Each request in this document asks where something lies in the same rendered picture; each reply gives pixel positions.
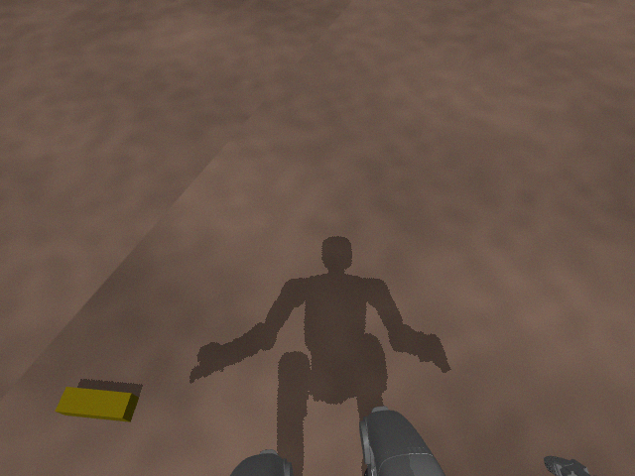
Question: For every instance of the right robot hand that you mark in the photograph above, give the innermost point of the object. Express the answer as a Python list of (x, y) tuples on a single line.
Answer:
[(563, 467)]

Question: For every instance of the carton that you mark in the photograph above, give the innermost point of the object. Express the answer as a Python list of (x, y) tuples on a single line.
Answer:
[(79, 402)]

